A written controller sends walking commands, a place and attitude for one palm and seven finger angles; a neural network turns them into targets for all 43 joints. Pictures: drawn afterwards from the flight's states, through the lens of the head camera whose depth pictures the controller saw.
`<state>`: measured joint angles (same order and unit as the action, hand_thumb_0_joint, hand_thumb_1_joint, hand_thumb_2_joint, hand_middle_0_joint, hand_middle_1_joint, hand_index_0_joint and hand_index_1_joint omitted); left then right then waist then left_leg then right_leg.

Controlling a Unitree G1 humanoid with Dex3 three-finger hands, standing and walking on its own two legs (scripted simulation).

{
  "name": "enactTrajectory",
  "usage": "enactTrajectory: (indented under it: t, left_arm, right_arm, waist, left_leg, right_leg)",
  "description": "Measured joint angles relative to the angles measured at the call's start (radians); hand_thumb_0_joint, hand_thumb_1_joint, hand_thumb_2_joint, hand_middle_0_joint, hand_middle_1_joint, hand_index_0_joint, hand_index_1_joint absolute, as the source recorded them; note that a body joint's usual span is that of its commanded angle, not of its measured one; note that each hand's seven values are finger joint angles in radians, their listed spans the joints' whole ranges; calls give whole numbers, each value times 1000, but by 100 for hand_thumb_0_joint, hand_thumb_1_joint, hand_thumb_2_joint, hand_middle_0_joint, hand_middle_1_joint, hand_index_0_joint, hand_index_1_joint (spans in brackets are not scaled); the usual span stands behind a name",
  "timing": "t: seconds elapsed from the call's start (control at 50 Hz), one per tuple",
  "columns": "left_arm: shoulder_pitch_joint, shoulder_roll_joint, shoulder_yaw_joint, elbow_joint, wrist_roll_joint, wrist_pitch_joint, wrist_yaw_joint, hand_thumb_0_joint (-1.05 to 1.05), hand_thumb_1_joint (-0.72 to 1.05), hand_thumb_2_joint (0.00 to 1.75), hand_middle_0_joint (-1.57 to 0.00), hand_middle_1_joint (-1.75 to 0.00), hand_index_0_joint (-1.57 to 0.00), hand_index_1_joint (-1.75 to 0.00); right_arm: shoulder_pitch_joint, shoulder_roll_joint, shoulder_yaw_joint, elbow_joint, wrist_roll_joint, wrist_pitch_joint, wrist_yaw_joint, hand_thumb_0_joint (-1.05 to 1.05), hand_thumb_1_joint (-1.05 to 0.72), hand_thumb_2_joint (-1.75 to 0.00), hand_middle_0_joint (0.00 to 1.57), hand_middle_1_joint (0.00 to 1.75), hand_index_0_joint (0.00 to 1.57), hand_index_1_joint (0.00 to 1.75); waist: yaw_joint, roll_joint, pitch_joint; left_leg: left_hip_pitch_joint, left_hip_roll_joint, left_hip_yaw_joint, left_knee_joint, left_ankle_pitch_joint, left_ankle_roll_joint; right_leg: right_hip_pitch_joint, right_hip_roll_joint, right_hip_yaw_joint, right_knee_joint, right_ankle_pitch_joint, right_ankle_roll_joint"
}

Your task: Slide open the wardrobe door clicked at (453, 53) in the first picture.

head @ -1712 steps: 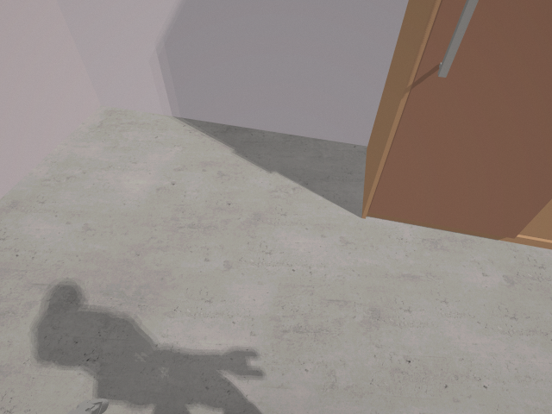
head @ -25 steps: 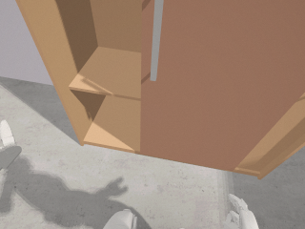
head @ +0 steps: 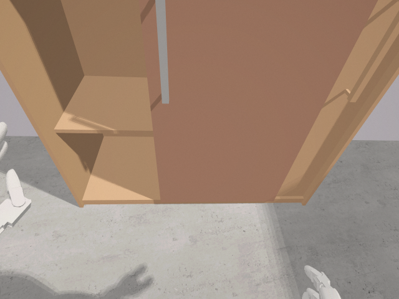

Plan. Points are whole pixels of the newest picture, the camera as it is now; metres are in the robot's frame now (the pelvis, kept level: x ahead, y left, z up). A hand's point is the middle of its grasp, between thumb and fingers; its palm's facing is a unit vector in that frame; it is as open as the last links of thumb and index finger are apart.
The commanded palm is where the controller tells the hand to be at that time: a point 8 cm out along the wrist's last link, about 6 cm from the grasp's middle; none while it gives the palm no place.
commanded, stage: stop stepping back and stand still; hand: left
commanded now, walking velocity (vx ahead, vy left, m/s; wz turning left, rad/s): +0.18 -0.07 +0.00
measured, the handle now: (163, 51) +0.73 +0.14 +0.16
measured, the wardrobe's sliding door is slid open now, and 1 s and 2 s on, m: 0.43 0.43 0.43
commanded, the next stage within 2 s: let the arm hang, fingers relaxed in 0.70 s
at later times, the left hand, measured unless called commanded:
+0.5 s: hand (33, 197) +0.22 +0.26 +0.16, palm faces +0.42 -0.81 -0.40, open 7.4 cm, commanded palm +0.16 +0.30 +0.19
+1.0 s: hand (92, 295) +0.16 +0.23 -0.11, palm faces +0.00 -0.94 -0.34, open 7.4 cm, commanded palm none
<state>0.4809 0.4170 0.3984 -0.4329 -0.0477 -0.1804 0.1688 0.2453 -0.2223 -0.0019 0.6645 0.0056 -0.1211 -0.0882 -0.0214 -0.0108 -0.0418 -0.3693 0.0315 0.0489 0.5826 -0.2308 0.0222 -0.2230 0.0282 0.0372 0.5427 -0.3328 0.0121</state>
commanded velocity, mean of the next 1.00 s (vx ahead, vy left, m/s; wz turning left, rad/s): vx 0.01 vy -0.01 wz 0.00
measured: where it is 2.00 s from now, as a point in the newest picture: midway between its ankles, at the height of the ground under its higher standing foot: outside the picture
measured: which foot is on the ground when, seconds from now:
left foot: down 0.00-1.00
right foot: down 0.00-1.00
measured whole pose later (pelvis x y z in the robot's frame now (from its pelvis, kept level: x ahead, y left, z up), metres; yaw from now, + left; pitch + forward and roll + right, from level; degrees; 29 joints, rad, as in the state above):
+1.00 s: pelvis +0.00 +0.01 +0.00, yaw +0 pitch +1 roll +0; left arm 0.21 0.29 0.02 0.63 0.02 0.05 0.02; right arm 0.14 -0.29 -0.01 0.82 -0.02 0.01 0.01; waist -0.03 0.03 -0.02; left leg -0.39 -0.01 0.06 0.60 -0.24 0.04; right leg -0.26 -0.02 0.01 0.60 -0.37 0.03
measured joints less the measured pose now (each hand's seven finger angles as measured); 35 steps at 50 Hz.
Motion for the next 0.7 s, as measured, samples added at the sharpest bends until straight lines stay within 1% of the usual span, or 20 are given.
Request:
enactTrajectory:
  t: [0.02, 0.06, 0.1, 0.14, 0.18, 0.2, 0.26, 0.32, 0.42, 0.52, 0.62, 0.7]
  left_arm:
    - [5, -3, 1, 15, 0, 6, -1, 1, 89, 90, -21, -30, -21, -30]
    - [25, -11, 3, 27, 5, 18, 0, 1, 89, 90, -21, -30, -21, -30]
    - [41, -13, 3, 21, 10, 26, 0, 1, 89, 90, -21, -30, -21, -30]
    - [53, -8, 3, 1, 13, 25, -1, 1, 89, 90, -21, -30, -21, -30]
    - [67, -1, 7, -26, 12, 13, -1, 2, 89, 90, -21, -30, -21, -30]
    - [74, 1, 10, -38, 11, 4, -1, 2, 89, 90, -21, -30, -21, -30]
    - [76, -13, 7, -42, 9, -19, -1, 1, 89, 90, -21, -30, -21, -30]
    - [44, -31, -5, -5, 10, -21, -2, 1, 89, 90, -21, -30, -21, -30]
    - [-6, -41, -13, 48, 15, -6, -6, 1, 89, 90, -21, -30, -21, -30]
    - [13, -33, -17, 6, 11, -9, -11, 1, 89, 90, -21, -30, -21, -30]
    - [22, -23, -24, -17, 6, -11, -17, 1, 89, 90, -21, -30, -21, -30]
    - [16, -23, -24, -1, 1, -2, -17, 1, 89, 90, -21, -30, -21, -30]
  right_arm:
    - [7, -3, -2, 4, 0, 4, -4, 1, -90, -90, 20, 30, 21, 30]
    - [23, -6, -4, 3, -4, 8, -10, 1, -90, -90, 20, 30, 21, 30]
    - [38, -3, -7, -5, -12, 6, -13, 1, -90, -90, 20, 30, 21, 30]
    - [51, 2, -9, -12, -18, 4, -13, 1, -90, -90, 20, 30, 21, 30]
    - [58, 6, -9, -12, -22, 0, -8, 1, -90, -90, 20, 30, 21, 30]
    - [57, 7, -8, -7, -23, -1, -5, 1, -90, -90, 20, 30, 21, 30]
    - [47, 4, -7, 24, -18, -3, 1, 1, -90, -90, 20, 30, 21, 30]
    - [28, 11, -4, 46, -12, -2, -1, 1, -90, -90, 20, 30, 21, 30]
    - [-13, 35, 14, 22, -10, -13, -2, 1, -90, -90, 20, 30, 21, 30]
    - [-53, 53, 30, -14, -13, -26, 7, 1, -90, -90, 20, 30, 21, 30]
    - [-78, 48, 29, -31, -11, -15, 7, 1, -90, -90, 20, 30, 21, 30]
    - [-83, 34, 22, -39, -7, 2, 2, 1, -90, -90, 20, 30, 21, 30]
  waist:
    - [-8, -6, -1]
    - [-20, -13, -5]
    - [-27, -14, -3]
    - [-30, -11, 5]
    - [-25, -9, 11]
    - [-19, -6, 12]
    - [1, 8, 9]
    - [14, 7, 7]
    - [18, 0, 14]
    - [25, -1, 22]
    - [38, 4, 24]
    - [40, 9, 22]
  left_leg:
    - [8, -4, 5, -8, 6, 5]
    - [21, -8, 15, -36, 20, 7]
    - [29, -10, 17, -63, 34, 6]
    - [28, -9, 9, -71, 38, 3]
    - [17, -7, 5, -53, 22, -1]
    - [12, -3, 4, -38, 14, -3]
    - [6, 10, 4, 0, 9, -4]
    - [23, 4, 12, 5, -9, 4]
    - [48, -11, 19, -42, 6, 9]
    - [54, -6, 23, -69, 18, 5]
    - [59, -3, 26, -75, 16, 3]
    - [63, -2, 26, -79, 15, 3]
  right_leg:
    - [5, -4, 5, -5, 3, 0]
    - [4, -13, 6, -3, -24, -15]
    - [5, -16, -7, -8, -54, -29]
    - [11, -16, -17, -30, -32, -35]
    - [14, -15, -23, -47, 25, -30]
    - [13, -12, -23, -45, 40, -23]
    - [15, 0, -17, -27, 20, -6]
    - [29, -6, -10, -20, 4, 1]
    - [44, -21, -5, -44, 12, 8]
    - [51, -17, -1, -80, 29, 4]
    - [58, -14, 3, -96, 33, 4]
    - [65, -14, 3, -106, 37, 4]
